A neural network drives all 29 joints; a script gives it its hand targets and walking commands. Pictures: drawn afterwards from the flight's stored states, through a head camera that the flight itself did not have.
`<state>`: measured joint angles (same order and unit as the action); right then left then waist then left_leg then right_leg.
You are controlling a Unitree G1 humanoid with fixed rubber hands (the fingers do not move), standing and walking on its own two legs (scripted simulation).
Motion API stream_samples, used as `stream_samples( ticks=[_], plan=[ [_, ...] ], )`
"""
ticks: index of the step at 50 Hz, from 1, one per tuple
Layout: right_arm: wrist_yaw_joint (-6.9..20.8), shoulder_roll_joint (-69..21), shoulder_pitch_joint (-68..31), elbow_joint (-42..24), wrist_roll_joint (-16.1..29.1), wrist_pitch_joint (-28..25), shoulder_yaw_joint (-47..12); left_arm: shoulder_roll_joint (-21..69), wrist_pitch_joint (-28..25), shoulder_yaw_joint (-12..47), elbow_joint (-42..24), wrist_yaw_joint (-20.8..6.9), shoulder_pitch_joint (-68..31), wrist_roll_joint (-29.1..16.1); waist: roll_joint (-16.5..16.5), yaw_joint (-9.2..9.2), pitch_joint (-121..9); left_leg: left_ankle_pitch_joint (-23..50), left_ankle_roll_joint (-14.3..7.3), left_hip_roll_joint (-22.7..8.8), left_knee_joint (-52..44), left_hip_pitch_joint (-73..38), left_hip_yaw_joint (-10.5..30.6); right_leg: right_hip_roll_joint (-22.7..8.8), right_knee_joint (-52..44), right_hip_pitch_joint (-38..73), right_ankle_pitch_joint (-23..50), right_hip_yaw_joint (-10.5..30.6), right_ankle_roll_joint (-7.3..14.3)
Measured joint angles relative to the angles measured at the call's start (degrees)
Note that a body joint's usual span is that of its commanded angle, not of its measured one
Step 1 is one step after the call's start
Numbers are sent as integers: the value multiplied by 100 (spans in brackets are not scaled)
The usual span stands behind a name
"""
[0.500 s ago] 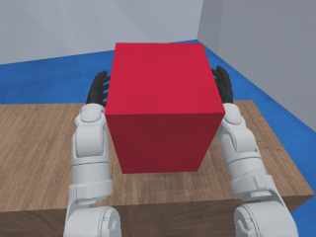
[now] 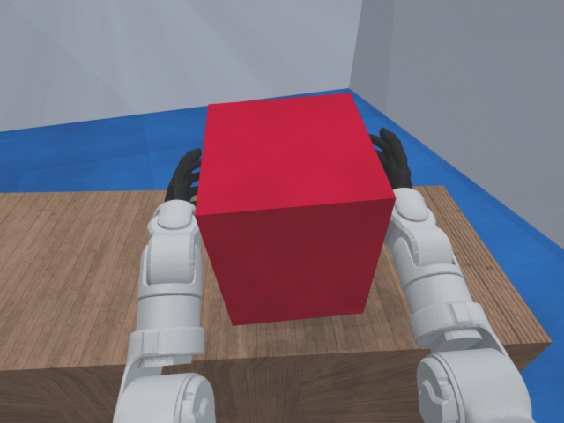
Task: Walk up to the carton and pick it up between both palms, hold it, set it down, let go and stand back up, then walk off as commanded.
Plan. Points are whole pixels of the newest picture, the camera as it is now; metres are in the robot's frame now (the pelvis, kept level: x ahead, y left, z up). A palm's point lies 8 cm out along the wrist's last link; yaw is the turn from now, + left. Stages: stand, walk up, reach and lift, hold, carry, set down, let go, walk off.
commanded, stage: hold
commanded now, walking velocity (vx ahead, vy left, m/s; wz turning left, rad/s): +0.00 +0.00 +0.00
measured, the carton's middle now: (289, 213) +0.37 -0.01 +0.14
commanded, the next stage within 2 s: set down in 1.88 s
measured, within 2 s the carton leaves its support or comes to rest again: neither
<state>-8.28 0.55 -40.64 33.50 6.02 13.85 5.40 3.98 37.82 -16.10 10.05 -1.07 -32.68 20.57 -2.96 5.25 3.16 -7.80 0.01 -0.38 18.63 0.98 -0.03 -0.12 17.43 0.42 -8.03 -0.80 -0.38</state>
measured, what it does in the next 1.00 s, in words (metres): stands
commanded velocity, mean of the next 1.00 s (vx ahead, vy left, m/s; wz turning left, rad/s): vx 0.00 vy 0.00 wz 0.00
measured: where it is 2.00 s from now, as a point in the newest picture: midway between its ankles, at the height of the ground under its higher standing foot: outside the picture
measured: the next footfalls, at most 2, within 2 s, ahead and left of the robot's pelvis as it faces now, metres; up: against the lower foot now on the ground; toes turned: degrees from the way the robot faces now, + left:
none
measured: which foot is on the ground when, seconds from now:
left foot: down 0.00-1.00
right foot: down 0.00-1.00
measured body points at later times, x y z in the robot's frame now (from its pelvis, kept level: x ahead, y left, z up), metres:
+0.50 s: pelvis +0.02 +0.00 +0.00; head +0.00 +0.02 +0.45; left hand +0.39 +0.15 +0.18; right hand +0.39 -0.15 +0.19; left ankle +0.04 +0.12 -0.75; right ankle +0.03 -0.12 -0.75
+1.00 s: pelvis +0.01 +0.00 +0.00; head -0.04 +0.02 +0.45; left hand +0.39 +0.14 +0.18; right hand +0.39 -0.15 +0.20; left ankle +0.04 +0.12 -0.75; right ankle +0.03 -0.12 -0.75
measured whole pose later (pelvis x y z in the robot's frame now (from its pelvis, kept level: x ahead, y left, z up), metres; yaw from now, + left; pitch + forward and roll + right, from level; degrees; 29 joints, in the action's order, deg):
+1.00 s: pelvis +0.01 +0.00 +0.00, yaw +0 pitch -9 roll +0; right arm -7.9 0.5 -42.2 36.6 5.5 12.5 6.3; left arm 4.0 37.2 -16.9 12.4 -1.0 -34.2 21.4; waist -2.8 5.3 1.8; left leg -8.6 0.0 -0.4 18.6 1.0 0.0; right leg -0.1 17.4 0.5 -8.8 -0.8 -0.4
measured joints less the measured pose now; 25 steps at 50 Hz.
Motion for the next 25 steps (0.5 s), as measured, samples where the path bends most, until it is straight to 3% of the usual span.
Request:
stream_samples(
  ticks=[10, 18, 25],
  plan=[
    [56, -2, -159, 301, -71, -107, 122, 0, -53, -85, 251, -42, -184, 128, -3, 0, -96, -159, 0, 0, 0, 1, 0, 0, 0, -2, -155, -1, 0],
    [-295, -3, 270, -906, 342, -69, -204, 0, 79, -70, -722, -118, -77, -181, -11, 0, 113, -201, 0, 0, 0, -1, 0, 0, 0, 0, -184, -1, -2],
    [-409, -2, 573, -1226, 389, 292, -399, 1, 521, -11, -1059, -391, 141, 9, -11, 0, 139, -161, 0, 0, 0, -1, 0, 0, -7, 4, -140, -1, -3]
  ],
)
